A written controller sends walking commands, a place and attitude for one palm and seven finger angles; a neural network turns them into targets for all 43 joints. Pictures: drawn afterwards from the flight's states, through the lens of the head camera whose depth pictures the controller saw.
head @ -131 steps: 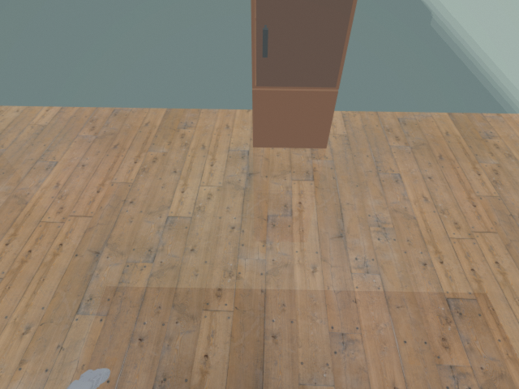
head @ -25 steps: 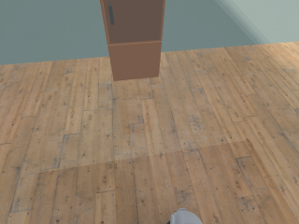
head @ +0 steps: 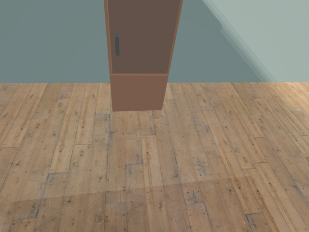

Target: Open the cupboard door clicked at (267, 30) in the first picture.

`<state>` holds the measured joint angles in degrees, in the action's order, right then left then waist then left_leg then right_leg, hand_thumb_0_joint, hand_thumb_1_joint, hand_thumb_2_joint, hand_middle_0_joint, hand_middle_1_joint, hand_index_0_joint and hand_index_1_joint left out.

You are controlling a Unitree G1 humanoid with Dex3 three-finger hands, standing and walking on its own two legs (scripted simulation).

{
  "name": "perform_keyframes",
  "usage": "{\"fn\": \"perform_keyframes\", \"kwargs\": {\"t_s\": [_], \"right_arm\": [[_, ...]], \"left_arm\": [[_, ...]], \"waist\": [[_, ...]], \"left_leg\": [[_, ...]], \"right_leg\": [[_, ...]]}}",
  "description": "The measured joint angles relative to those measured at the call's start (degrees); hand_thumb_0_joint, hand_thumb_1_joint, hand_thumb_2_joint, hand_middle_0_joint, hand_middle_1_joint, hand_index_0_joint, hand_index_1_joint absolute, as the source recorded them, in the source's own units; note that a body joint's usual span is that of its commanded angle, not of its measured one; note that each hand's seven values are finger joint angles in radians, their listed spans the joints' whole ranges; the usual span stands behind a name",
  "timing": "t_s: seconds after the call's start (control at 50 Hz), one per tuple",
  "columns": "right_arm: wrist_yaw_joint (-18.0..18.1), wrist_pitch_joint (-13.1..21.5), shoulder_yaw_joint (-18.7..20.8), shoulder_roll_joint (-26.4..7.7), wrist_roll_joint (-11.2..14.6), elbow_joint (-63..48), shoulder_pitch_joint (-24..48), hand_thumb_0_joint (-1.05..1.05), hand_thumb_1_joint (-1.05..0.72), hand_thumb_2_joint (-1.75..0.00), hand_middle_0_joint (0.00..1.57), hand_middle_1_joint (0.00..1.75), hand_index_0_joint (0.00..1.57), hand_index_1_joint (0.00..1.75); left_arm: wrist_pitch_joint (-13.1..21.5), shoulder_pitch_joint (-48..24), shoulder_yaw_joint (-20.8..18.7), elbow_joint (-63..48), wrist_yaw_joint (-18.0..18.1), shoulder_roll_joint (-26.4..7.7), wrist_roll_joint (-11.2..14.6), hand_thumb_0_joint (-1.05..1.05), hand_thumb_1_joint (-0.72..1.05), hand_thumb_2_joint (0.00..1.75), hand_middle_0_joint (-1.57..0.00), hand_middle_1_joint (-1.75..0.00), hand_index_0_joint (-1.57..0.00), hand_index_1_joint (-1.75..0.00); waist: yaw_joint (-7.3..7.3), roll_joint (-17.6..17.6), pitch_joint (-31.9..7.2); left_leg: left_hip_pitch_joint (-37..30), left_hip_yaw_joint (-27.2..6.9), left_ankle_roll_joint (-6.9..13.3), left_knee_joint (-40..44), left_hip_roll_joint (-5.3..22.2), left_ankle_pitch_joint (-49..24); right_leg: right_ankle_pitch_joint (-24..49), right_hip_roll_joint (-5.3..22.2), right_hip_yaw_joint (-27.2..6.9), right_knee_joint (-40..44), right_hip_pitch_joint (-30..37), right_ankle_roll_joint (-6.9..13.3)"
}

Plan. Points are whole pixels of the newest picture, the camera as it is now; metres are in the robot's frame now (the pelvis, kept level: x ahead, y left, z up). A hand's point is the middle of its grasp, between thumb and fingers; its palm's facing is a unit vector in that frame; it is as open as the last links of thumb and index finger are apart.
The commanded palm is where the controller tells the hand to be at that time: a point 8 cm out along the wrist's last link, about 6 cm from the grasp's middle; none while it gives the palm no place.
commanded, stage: walk to a spot facing it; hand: left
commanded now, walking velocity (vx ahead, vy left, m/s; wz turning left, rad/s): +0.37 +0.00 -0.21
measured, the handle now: (117, 44) +1.16 +0.31 -0.09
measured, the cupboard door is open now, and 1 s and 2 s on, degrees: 0 0 0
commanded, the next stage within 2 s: turn to face it in 0.64 s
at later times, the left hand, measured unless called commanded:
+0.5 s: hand (126, 171) +0.35 +0.11 -0.16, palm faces -0.18 -0.97 -0.18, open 7.4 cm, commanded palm none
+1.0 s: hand (133, 171) +0.36 +0.09 -0.17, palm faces +0.08 -0.99 -0.13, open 7.4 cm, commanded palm none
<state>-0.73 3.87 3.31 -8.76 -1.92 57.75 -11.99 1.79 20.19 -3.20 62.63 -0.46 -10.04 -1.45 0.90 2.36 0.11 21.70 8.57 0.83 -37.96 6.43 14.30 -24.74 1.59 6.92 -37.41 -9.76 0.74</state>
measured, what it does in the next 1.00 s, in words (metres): walks ahead: right foot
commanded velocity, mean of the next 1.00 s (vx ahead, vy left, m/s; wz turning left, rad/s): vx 0.23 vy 0.00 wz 0.07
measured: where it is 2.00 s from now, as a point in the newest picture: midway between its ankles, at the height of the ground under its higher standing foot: (157, 206)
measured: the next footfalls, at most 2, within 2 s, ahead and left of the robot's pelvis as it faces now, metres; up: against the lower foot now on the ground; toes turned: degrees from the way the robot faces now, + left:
right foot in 0.50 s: +0.36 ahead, -0.15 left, +0.00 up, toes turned -17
left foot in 1.02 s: +0.51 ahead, +0.04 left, +0.00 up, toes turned +10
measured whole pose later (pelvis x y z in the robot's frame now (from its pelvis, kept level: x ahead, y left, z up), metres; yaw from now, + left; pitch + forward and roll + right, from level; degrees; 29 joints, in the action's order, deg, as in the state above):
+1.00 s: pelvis +0.39 -0.07 +0.01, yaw +0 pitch -1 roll -2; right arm -0.4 -0.9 2.5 -9.9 -1.5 58.5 -8.8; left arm 2.3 19.5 -1.7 62.6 1.1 -7.3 -1.5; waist 1.6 0.4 4.2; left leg 24.6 7.7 -0.6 -39.2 5.2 12.7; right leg -22.3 2.0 17.7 -28.5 -4.6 1.6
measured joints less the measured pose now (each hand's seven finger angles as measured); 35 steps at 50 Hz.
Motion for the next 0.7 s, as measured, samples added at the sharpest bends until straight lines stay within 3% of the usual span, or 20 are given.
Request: {"fn": "perform_keyframes", "kwargs": {"t_s": [0.04,0.08,0.16,0.24,0.32,0.4,0.46,0.5,0.54,0.58,0.62,0.7], "right_arm": [[0.5,0.5,-0.4,0.4,-0.3,-0.1,-0.7,0.00,-0.92,-0.90,0.20,0.30,0.20,0.30],[1.5,0.7,-0.3,0.9,-0.1,0.4,-2.3,0.00,-0.92,-0.90,0.20,0.30,0.20,0.30],[2.2,1.0,-0.6,1.0,0.1,3.0,-6.2,0.00,-0.94,-0.90,0.20,0.30,0.20,0.30],[2.4,0.9,-1.0,2.0,0.4,6.0,-10.3,0.00,-0.93,-0.90,0.20,0.30,0.20,0.30],[2.3,0.6,-1.1,3.0,0.4,8.2,-13.5,0.01,-0.92,-0.90,0.20,0.30,0.20,0.30],[2.1,0.3,-1.2,3.4,0.0,9.6,-15.7,0.01,-0.91,-0.90,0.20,0.30,0.20,0.30],[2.0,-0.1,-1.2,3.4,0.0,10.8,-17.3,0.01,-0.91,-0.90,0.20,0.30,0.20,0.30],[1.6,-0.7,-1.2,3.8,0.4,11.8,-18.3,0.01,-0.91,-0.90,0.20,0.30,0.20,0.30],[1.4,-2.0,-1.2,3.7,1.0,12.0,-16.5,0.01,-0.91,-0.90,0.20,0.30,0.20,0.30],[1.4,-2.5,-0.8,3.3,1.2,11.2,-13.6,0.01,-0.91,-0.90,0.20,0.30,0.20,0.30],[1.5,-2.6,-0.4,2.6,1.0,9.5,-10.6,0.01,-0.91,-0.90,0.20,0.30,0.20,0.30],[1.6,-2.8,0.1,1.0,0.4,5.4,-5.2,0.01,-0.91,-0.90,0.20,0.30,0.20,0.30]], "left_arm": [[-0.9,0.2,-0.2,0.4,-0.1,0.0,-0.2,0.01,0.91,0.90,-0.20,-0.30,-0.20,-0.30],[-1.2,-0.4,-0.5,0.7,-0.4,-0.1,-0.4,0.01,0.91,0.90,-0.20,-0.30,-0.19,-0.30],[-1.2,-2.5,-1.1,-0.6,-0.7,-0.6,-0.7,0.01,0.91,0.90,-0.20,-0.30,-0.19,-0.30],[-1.7,-4.8,-1.5,-1.9,-0.8,-0.8,-0.7,0.01,0.91,0.90,-0.20,-0.30,-0.19,-0.30],[-2.5,-7.4,-1.2,-2.4,-1.0,-0.5,-0.6,0.01,0.91,0.90,-0.20,-0.30,-0.19,-0.30],[-2.3,-10.7,-0.7,-2.7,-1.1,0.2,-0.4,0.01,0.91,0.90,-0.20,-0.30,-0.19,-0.30],[-1.3,-12.8,-0.3,-3.4,-1.2,0.9,-0.4,0.01,0.91,0.90,-0.20,-0.30,-0.19,-0.30],[0.5,-13.3,-0.3,-4.1,-1.1,0.7,-0.7,0.01,0.91,0.90,-0.20,-0.30,-0.19,-0.30],[2.0,-13.7,-0.5,-4.4,-0.5,1.0,-0.2,0.01,0.91,0.90,-0.20,-0.30,-0.19,-0.30],[2.2,-13.2,-0.3,-4.1,-0.1,1.2,0.3,0.01,0.91,0.90,-0.20,-0.30,-0.19,-0.30],[2.3,-12.0,-0.8,-3.8,0.8,1.4,0.9,0.00,0.92,0.90,-0.20,-0.30,-0.20,-0.30],[2.5,-9.7,-0.5,-2.9,1.5,0.4,0.4,-0.02,0.94,0.90,-0.21,-0.30,-0.20,-0.30]], "waist": [[-0.02,0.2,0.2],[-0.56,0.0,0.3],[-0.60,-0.1,0.9],[-0.69,-0.2,1.4],[-1.74,-0.6,2.3],[-3.62,-1.4,3.6],[-4.55,-2.6,4.3],[-3.94,-2.6,4.1],[-3.30,-2.7,4.8],[-3.17,-2.8,5.0],[-3.14,-3.1,4.3],[-3.20,-4.0,2.3]], "left_leg": [[-1.8,1.4,1.5,-0.3,-0.4,2.4],[-4.7,2.4,1.8,3.0,-1.1,2.4],[-11.1,4.1,1.8,11.7,-2.6,0.8],[-16.6,5.6,1.2,17.5,-3.4,0.7],[-21.4,7.2,0.0,20.4,-3.5,2.4],[-25.6,8.9,-2.0,20.5,-2.9,5.7],[-27.7,9.8,-4.1,17.0,-1.1,10.2],[-25.5,9.5,-4.3,6.4,1.1,14.1],[-17.3,3.1,-3.0,-14.5,1.7,15.7],[-9.0,-1.7,-1.8,-29.5,1.0,12.4],[-1.9,-3.7,-1.4,-34.5,1.4,7.6],[7.7,-5.1,-1.7,-30.7,2.4,1.3]], "right_leg": [[-2.2,-0.2,-2.3,-14.5,-5.4,0.8],[1.1,0.3,-3.0,-25.4,-11.0,1.0],[9.0,2.4,-3.9,-31.1,-19.3,-0.1],[13.2,4.1,-4.3,-27.8,-24.3,-1.2],[15.3,5.1,-2.6,-17.4,-25.0,-1.5],[14.9,4.2,-0.2,-5.3,-22.5,-0.2],[13.4,2.0,1.6,0.7,-18.7,1.8],[16.4,0.8,2.4,3.6,-15.4,3.7],[13.8,0.1,2.6,-0.9,-15.4,5.0],[11.3,-0.6,2.9,-0.2,-12.6,5.3],[11.5,-1.4,3.3,3.3,-9.3,4.7],[12.4,-2.6,4.4,10.0,-4.0,4.9]]}}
